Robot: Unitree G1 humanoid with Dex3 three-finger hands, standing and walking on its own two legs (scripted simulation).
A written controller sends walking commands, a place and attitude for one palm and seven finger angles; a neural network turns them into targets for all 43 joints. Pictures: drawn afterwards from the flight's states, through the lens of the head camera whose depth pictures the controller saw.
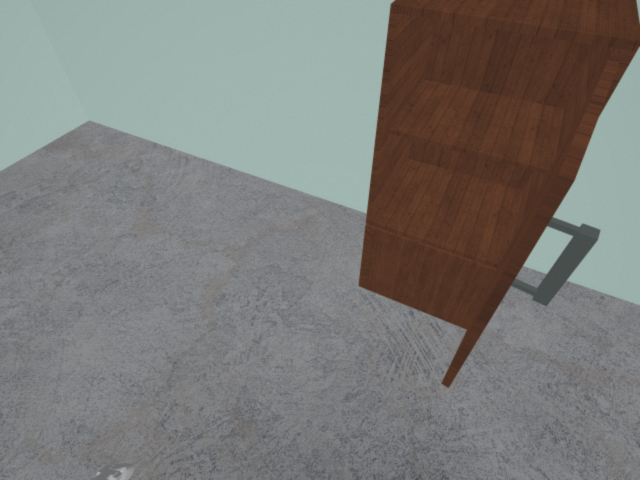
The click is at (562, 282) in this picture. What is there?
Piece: cupboard door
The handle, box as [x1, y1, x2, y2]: [511, 217, 599, 305]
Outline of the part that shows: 599,229 582,223 578,227 552,217 547,225 571,234 573,237 537,288 515,278 511,285 531,294 533,296 533,300 546,305 597,240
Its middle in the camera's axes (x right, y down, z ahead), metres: +0.34 +0.04 +0.57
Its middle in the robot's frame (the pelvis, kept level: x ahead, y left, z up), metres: +0.42 -0.31 +0.03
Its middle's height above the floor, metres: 0.80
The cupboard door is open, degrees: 82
